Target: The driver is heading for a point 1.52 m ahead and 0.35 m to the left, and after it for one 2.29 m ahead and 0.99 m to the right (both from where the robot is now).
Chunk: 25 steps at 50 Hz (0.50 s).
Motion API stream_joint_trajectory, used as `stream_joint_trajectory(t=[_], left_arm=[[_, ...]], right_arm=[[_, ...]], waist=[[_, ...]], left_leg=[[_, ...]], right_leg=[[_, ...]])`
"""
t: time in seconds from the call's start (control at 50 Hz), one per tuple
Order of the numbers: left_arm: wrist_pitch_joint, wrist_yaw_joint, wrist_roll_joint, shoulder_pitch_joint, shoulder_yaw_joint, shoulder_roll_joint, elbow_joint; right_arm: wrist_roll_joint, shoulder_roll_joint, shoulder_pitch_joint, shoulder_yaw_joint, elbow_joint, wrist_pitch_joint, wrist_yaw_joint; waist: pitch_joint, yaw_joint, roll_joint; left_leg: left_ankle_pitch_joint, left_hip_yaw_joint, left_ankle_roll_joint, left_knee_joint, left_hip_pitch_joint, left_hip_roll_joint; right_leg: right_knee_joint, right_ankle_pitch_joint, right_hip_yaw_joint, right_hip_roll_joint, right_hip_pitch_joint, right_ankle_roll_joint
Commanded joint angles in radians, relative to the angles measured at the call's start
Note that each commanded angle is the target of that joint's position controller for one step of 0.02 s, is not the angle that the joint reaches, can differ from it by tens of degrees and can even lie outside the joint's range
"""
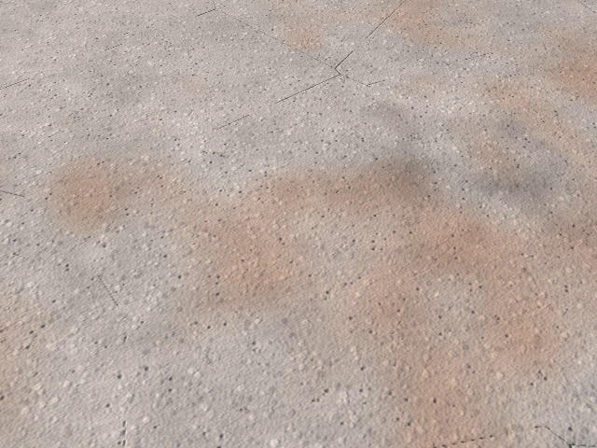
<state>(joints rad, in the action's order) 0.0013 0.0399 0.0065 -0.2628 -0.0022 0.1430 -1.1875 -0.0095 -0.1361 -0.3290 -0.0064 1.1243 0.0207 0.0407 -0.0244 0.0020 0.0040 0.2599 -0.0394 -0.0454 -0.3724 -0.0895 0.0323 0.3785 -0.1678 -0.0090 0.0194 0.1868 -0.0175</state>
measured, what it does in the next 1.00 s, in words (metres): walks ahead: right foot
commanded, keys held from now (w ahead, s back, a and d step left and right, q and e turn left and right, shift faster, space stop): shift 0.62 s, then w+shift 0.38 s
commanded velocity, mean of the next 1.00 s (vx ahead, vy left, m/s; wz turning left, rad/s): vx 0.19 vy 0.00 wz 0.00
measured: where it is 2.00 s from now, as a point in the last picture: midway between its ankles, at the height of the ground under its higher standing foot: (314, 296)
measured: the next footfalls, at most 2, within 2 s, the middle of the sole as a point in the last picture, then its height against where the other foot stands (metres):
right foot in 1.00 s outside the picture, level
left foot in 1.50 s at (321, 387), level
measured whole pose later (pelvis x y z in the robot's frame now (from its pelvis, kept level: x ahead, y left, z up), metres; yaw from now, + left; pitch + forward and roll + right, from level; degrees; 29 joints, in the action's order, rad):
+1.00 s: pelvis +0.13 -0.05 -0.02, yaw +0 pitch +2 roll +0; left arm 0.05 -0.04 0.02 -0.10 0.07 0.21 -0.94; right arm -0.02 -0.22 -0.50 0.06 1.11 0.09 0.01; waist 0.02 -0.05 -0.05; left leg 0.41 -0.02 -0.02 -0.29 0.10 -0.03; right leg 0.56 -0.25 -0.11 0.04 0.42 0.07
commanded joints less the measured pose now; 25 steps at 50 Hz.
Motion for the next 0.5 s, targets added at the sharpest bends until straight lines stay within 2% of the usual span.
stream_joint_trajectory(t=[0.02,0.5], left_arm=[[0.002,0.003,0.0,-0.063,0.008,0.07,0.002],[-0.001,0.008,-0.001,-0.097,0.003,0.051,-0.011]], right_arm=[[0.0,-0.075,-0.078,0.01,-0.005,0.004,0.003],[0.001,-0.058,-0.112,0.007,0.007,0.008,0.007]], waist=[[-0.051,0.001,-0.007],[-0.061,0.0,-0.01]], left_leg=[[-0.144,0.109,-0.01,0.09,-0.095,-0.124],[-0.223,0.109,-0.015,0.083,-0.069,-0.125]], right_leg=[[-0.033,0.124,0.073,0.076,-0.039,0.028],[-0.015,0.128,0.059,0.079,-0.033,0.018]])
